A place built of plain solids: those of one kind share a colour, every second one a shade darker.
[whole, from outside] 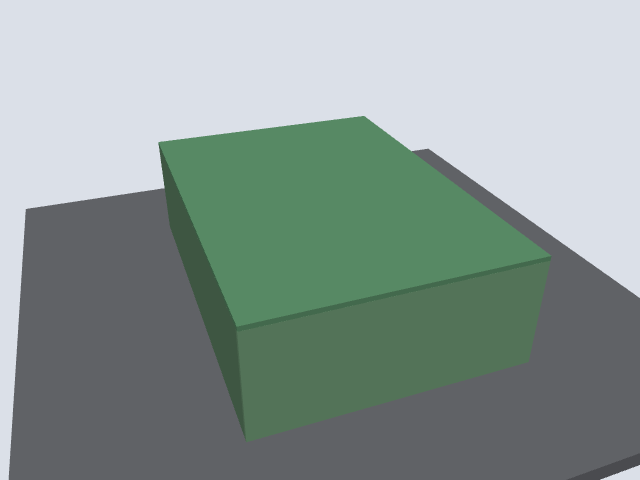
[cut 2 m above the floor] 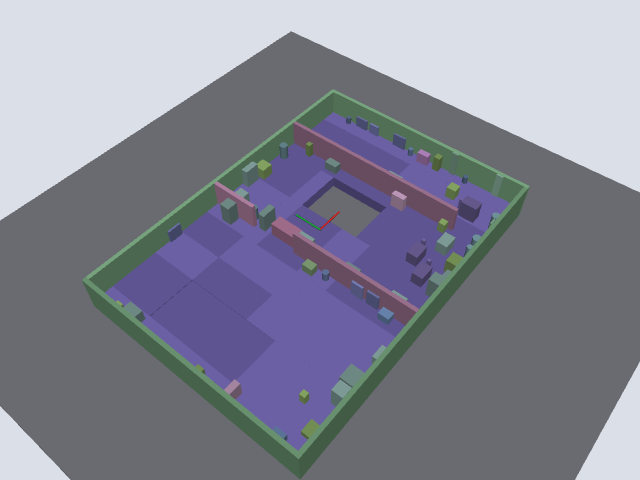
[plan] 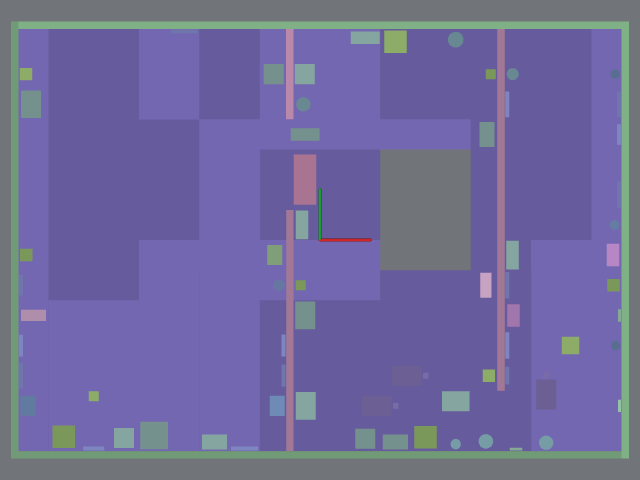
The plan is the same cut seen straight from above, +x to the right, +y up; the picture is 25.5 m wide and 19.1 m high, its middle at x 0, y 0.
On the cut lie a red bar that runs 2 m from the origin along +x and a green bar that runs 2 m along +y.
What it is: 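A museum's exhibition hall between two shows, on a module of 1.2 m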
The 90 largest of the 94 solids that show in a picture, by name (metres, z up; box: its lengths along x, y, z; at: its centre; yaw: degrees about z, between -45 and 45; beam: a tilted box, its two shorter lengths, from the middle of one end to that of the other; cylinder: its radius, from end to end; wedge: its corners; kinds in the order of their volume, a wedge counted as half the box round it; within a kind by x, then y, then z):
{
 "floor_1": {"box": [1.2, 16.8, 0.93], "at": [-11.4, 0.0, 0.42]},
 "floor_2": {"box": [3.6, 6.0, 0.93], "at": [-9.0, -5.4, 0.42]},
 "floor_3": {"box": [3.62, 7.22, 0.89], "at": [-9.0, 1.2, 0.4]},
 "floor_4": {"box": [3.6, 3.6, 0.93], "at": [-9.0, 6.6, 0.42]},
 "floor_5": {"box": [2.4, 16.8, 0.93], "at": [-6.0, 0.0, 0.42]},
 "floor_6": {"box": [2.4, 4.8, 0.93], "at": [-6.0, 2.4, 0.42]},
 "floor_7": {"box": [2.4, 8.4, 0.93], "at": [-3.6, -4.2, 0.42]},
 "floor_8": {"box": [2.42, 4.82, 0.93], "at": [-3.6, 2.4, 0.42]},
 "floor_9": {"box": [2.4, 3.6, 0.93], "at": [-3.6, 6.6, 0.42]},
 "floor_10": {"box": [9.6, 1.2, 0.93], "at": [-2.4, -0.6, 0.42]},
 "floor_11": {"box": [24.0, 6.0, 0.93], "at": [0.0, -5.4, 0.42]},
 "floor_12": {"box": [4.8, 16.8, 0.93], "at": [0.0, 0.0, 0.42]},
 "floor_13": {"box": [4.8, 3.6, 0.93], "at": [0.0, 1.8, 0.42]},
 "floor_14": {"box": [24.0, 3.6, 0.93], "at": [0.0, 6.6, 0.42]},
 "floor_15": {"box": [10.8, 1.2, 0.93], "at": [3.0, 4.2, 0.42]},
 "floor_16": {"box": [3.6, 7.2, 0.93], "at": [4.2, -4.8, 0.42]},
 "floor_17": {"box": [2.4, 16.8, 0.93], "at": [7.2, 0.0, 0.42]},
 "floor_18": {"box": [2.4, 8.4, 0.93], "at": [9.6, -4.2, 0.42]},
 "floor_19": {"box": [2.42, 4.82, 0.93], "at": [9.6, 2.4, 0.42]},
 "floor_20": {"box": [2.4, 3.6, 0.93], "at": [9.6, 6.6, 0.42]},
 "floor_21": {"box": [1.2, 16.8, 0.93], "at": [11.4, 0.0, 0.42]},
 "wall_1": {"box": [0.3, 17.4, 7.2], "at": [-12.15, 0.0, 3.55]},
 "wall_2": {"box": [24.0, 0.3, 7.2], "at": [0.0, -8.55, 3.55]},
 "wall_3": {"box": [24.0, 0.3, 7.2], "at": [0.0, 8.55, 3.55]},
 "wall_4": {"box": [0.3, 17.4, 7.2], "at": [12.15, 0.0, 3.55]},
 "roof_1": {"box": [24.6, 17.4, 0.3], "at": [0.0, 0.0, 7.3]},
 "screen_1": {"box": [0.3, 9.6, 3.3], "at": [-1.2, -3.6, 2.53]},
 "screen_2": {"box": [0.3, 3.6, 3.3], "at": [-1.2, 6.6, 2.53]},
 "screen_3": {"box": [0.3, 14.4, 3.3], "at": [7.2, 1.2, 2.53]},
 "crate_1": {"box": [0.8, 1.1, 0.9], "at": [-11.5, 5.4, 1.33]},
 "crate_2": {"box": [0.8, 0.8, 1.6], "at": [-7.8, -7.88, 1.68]},
 "crate_3": {"box": [1.1, 1.1, 1.2], "at": [-6.6, -7.78, 1.48]},
 "crate_4": {"box": [1.0, 0.6, 0.7], "at": [-4.2, -8.04, 1.23]},
 "crate_5": {"box": [0.8, 0.8, 1.6], "at": [-1.84, 6.6, 1.68]},
 "crate_6": {"box": [0.5, 1.15, 1.5], "at": [-0.72, 0.6, 1.63]},
 "crate_7": {"box": [0.8, 0.8, 1.6], "at": [-0.61, 6.6, 1.68]},
 "crate_8": {"box": [1.15, 0.5, 1.5], "at": [-0.6, 4.2, 1.63]},
 "crate_9": {"box": [0.8, 1.1, 0.9], "at": [-0.59, -3.0, 1.33]},
 "crate_10": {"box": [0.8, 1.1, 0.9], "at": [-0.56, -6.6, 1.33]},
 "crate_11": {"box": [0.8, 0.8, 1.6], "at": [1.8, -7.9, 1.68]},
 "crate_12": {"box": [1.15, 0.5, 1.5], "at": [1.8, 8.05, 1.63]},
 "crate_13": {"box": [1.0, 0.6, 0.7], "at": [3.0, -8.04, 1.23]},
 "crate_14": {"box": [1.1, 0.8, 0.9], "at": [5.4, -6.42, 1.33]},
 "crate_15": {"box": [0.6, 1.0, 0.7], "at": [6.65, 4.2, 1.23]},
 "crate_16": {"box": [0.5, 1.15, 1.5], "at": [7.66, -0.6, 1.63]},
 "plinth_1": {"box": [0.5, 0.5, 0.6], "at": [-11.7, 6.6, 1.18]},
 "plinth_2": {"box": [0.5, 0.5, 0.8], "at": [-11.69, -0.6, 1.28]},
 "plinth_3": {"box": [0.9, 0.9, 0.45], "at": [-10.2, -7.83, 1.11]},
 "plinth_4": {"box": [0.4, 0.4, 0.8], "at": [-9.0, -6.22, 1.28]},
 "plinth_5": {"box": [0.9, 0.9, 0.9], "at": [3.0, 7.89, 1.33]},
 "plinth_6": {"box": [0.9, 0.9, 1.1], "at": [4.2, -7.85, 1.43]},
 "plinth_7": {"box": [0.5, 0.5, 0.8], "at": [6.72, -5.4, 1.28]},
 "plinth_8": {"box": [0.4, 0.4, 1.1], "at": [6.8, 6.6, 1.43]},
 "plinth_9": {"box": [0.7, 0.7, 0.9], "at": [9.97, -4.2, 1.33]},
 "plinth_10": {"box": [0.5, 0.5, 1.2], "at": [11.68, -1.8, 1.48]},
 "trucked_1": {"box": [1.2, 0.8, 0.92], "at": [2.25, -6.6, 1.34]},
 "trucked_2": {"box": [1.2, 0.8, 0.93], "at": [3.45, -5.4, 1.35]},
 "trucked_3": {"box": [0.8, 1.2, 1.35], "at": [9.0, -6.15, 1.56]},
 "pictures_1": {"box": [0.16, 1.03, 0.85], "at": [-11.9, -5.4, 1.31]},
 "pictures_2": {"box": [0.16, 0.86, 1.13], "at": [-11.9, -4.2, 1.45]},
 "pictures_3": {"box": [0.16, 0.82, 1.48], "at": [-11.9, -1.8, 1.62]},
 "pictures_4": {"box": [0.84, 0.16, 0.8], "at": [-9.0, -8.3, 1.28]},
 "pictures_5": {"box": [1.04, 0.16, 1.03], "at": [-5.4, 8.3, 1.4]},
 "pictures_6": {"box": [1.09, 0.16, 0.99], "at": [-3.0, -8.3, 1.38]},
 "pictures_7": {"box": [0.16, 0.89, 1.25], "at": [-1.45, -5.4, 1.51]},
 "pictures_8": {"box": [0.16, 0.88, 1.21], "at": [-1.45, -4.2, 1.49]},
 "pictures_9": {"box": [0.16, 0.71, 1.46], "at": [7.45, -5.4, 1.62]},
 "pictures_10": {"box": [0.16, 1.06, 0.98], "at": [7.45, -4.2, 1.37]},
 "pictures_11": {"box": [0.16, 1.06, 1.07], "at": [7.45, -1.8, 1.42]},
 "pictures_12": {"box": [0.16, 1.02, 0.95], "at": [7.45, 5.4, 1.36]},
 "pictures_13": {"box": [0.16, 1.06, 1.06], "at": [11.9, 1.8, 1.42]},
 "pictures_14": {"box": [0.16, 0.82, 0.87], "at": [11.9, 4.2, 1.32]},
 "pictures_15": {"box": [0.16, 1.02, 0.89], "at": [11.9, 5.4, 1.33]},
 "cratelong_1": {"box": [0.9, 2.0, 1.1], "at": [-0.6, 2.4, 1.43]},
 "roll_1": {"cylinder": 0.28, "from": [-0.66, 5.4, 0.88], "to": [-0.66, 5.4, 1.95]},
 "roll_2": {"cylinder": 0.21, "from": [5.4, -8.12, 0.88], "to": [5.4, -8.12, 2.35]},
 "roll_3": {"cylinder": 0.31, "from": [5.4, 7.97, 0.88], "to": [5.4, 7.97, 2.05]},
 "roll_4": {"cylinder": 0.29, "from": [6.6, -8.01, 0.88], "to": [6.6, -8.01, 2.06]},
 "roll_5": {"cylinder": 0.24, "from": [7.67, 6.6, 0.88], "to": [7.67, 6.6, 1.92]},
 "roll_6": {"cylinder": 0.28, "from": [9.0, -8.07, 0.88], "to": [9.0, -8.07, 2.24]},
 "raildolly_1": {"box": [1.0, 0.45, 1.12], "at": [-11.4, -3.0, 1.45]},
 "raildolly_2": {"box": [0.45, 1.0, 1.17], "at": [6.6, -1.8, 1.47]},
 "trolley_1": {"box": [0.5, 0.9, 0.92], "at": [7.7, -3.0, 1.34]},
 "trolley_2": {"box": [0.5, 0.9, 0.87], "at": [11.66, -0.6, 1.32]},
 "blankets_1": {"box": [0.6, 0.8, 0.61], "at": [-11.62, -6.6, 1.19]},
 "blankets_2": {"box": [0.6, 0.8, 0.6], "at": [-1.7, -6.6, 1.19]},
 "cratesmall_1": {"box": [0.6, 0.8, 0.65], "at": [-1.8, -0.6, 1.21]},
 "ladder_1": {"box": [0.12, 0.5, 2.26], "at": [11.92, -6.6, 2.01]},
 "ladder_2": {"box": [0.12, 0.5, 2.54], "at": [11.92, -3.0, 2.15]},
 "bin_1": {"cylinder": 0.23, "from": [-1.63, -1.8, 0.88], "to": [-1.63, -1.8, 1.55]}
}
